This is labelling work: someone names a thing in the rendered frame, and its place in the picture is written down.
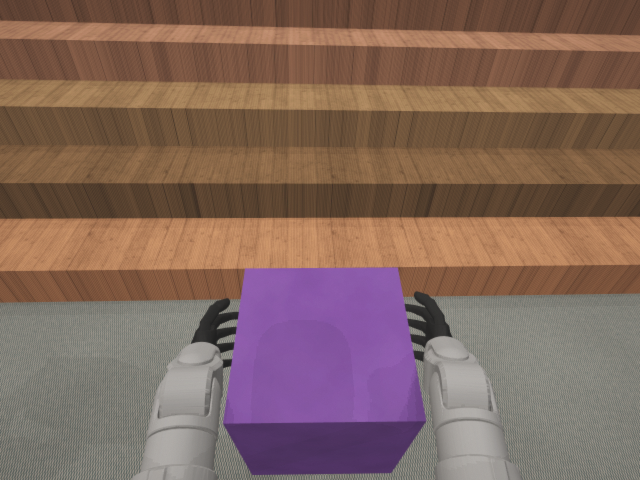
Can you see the robot left hand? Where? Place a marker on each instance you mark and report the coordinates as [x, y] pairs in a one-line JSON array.
[[208, 332]]

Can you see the robot right hand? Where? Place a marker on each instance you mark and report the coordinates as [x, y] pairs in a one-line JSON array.
[[434, 326]]

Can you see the carton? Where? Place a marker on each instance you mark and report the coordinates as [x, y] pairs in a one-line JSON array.
[[323, 377]]

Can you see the robot left forearm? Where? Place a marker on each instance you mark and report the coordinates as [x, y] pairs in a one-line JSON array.
[[184, 422]]

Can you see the robot right forearm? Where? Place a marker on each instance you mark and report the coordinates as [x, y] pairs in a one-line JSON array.
[[465, 416]]

